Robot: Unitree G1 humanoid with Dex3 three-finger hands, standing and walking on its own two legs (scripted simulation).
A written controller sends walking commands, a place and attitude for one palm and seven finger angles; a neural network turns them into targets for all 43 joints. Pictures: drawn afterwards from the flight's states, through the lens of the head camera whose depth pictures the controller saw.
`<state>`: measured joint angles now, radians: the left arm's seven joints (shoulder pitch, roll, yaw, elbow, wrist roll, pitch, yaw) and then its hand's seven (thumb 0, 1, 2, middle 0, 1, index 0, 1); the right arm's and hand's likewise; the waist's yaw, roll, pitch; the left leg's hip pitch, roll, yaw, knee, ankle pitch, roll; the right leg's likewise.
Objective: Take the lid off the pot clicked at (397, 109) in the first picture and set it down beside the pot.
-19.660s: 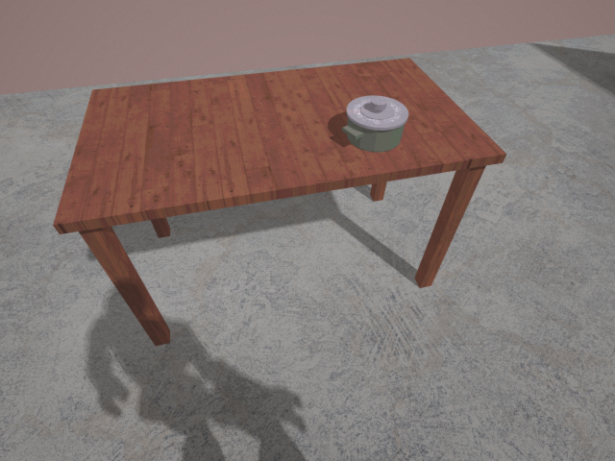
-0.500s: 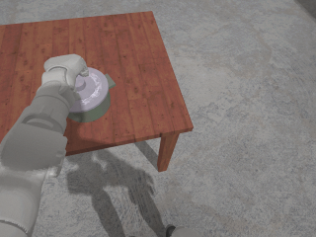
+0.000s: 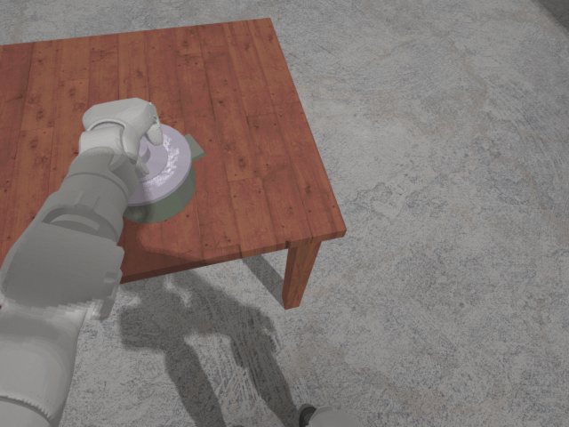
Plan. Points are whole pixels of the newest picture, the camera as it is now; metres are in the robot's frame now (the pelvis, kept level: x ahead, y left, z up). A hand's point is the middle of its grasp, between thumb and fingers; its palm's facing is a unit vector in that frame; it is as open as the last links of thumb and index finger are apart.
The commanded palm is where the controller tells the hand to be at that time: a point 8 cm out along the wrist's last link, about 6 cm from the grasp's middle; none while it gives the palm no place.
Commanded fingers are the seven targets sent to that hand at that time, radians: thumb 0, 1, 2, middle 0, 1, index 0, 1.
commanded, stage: close the fingers and squeeze the knob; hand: left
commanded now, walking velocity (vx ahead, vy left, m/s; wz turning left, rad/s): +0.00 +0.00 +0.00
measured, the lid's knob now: (135, 152) +0.54 +0.16 +0.01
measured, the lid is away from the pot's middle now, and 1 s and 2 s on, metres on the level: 0.00 0.00 0.01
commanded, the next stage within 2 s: lift the lid straight up in 1.26 s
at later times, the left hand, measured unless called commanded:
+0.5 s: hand (131, 154) +0.52 +0.15 +0.03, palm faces -0.43 -0.08 -0.90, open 6.8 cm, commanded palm +0.54 +0.16 +0.08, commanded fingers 0.00 0.61 0.46 -0.84 -1.06 -0.84 -1.06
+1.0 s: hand (130, 152) +0.52 +0.15 +0.03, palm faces -0.43 -0.08 -0.90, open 6.5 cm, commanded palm +0.54 +0.15 +0.08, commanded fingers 0.00 0.67 0.52 -0.88 -1.05 -0.92 -1.06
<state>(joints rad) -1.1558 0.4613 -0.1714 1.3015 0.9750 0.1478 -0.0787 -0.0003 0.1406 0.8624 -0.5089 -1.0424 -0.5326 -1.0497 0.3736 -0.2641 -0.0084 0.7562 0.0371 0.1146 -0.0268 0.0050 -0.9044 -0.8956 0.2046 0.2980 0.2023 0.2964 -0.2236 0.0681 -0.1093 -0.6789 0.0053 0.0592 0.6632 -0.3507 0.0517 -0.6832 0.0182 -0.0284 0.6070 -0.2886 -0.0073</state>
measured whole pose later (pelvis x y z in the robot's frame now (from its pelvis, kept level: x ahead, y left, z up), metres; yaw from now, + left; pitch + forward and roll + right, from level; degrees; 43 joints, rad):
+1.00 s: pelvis -0.01 +0.01 -0.01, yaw +0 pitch +22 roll -2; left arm -1.25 0.50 -0.16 1.36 0.99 0.16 -0.13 -0.02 0.36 0.40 -0.76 -0.98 -0.81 -1.00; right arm 0.40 -0.27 0.01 0.73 0.04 0.11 -0.04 0.00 -0.90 -0.90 0.21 0.30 0.20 0.30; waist -0.25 0.07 -0.11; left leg -0.76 0.01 0.06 0.73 -0.36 0.06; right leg -0.76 0.02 -0.03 0.66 -0.29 0.00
